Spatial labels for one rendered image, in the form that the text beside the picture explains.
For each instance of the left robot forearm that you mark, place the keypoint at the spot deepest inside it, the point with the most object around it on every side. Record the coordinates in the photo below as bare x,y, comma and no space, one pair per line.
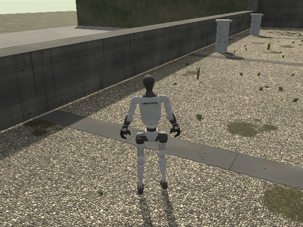
125,124

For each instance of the robot left shin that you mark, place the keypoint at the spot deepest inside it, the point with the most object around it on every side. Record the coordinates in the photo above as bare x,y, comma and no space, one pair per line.
140,170

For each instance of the left robot hand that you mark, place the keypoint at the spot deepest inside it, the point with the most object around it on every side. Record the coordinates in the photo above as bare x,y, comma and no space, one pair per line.
124,132

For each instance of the right robot hand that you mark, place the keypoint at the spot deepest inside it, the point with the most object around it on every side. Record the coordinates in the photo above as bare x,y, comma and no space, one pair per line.
175,130

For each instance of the right robot forearm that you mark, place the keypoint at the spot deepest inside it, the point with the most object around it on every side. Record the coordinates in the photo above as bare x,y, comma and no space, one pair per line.
174,122

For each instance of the robot head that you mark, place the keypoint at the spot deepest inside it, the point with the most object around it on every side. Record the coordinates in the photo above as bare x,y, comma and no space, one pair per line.
148,81

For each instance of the robot right upper arm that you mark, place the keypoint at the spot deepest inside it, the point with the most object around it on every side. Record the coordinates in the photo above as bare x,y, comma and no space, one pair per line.
167,106

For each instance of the robot left upper arm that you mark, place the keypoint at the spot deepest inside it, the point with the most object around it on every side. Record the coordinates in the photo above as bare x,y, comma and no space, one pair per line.
132,107

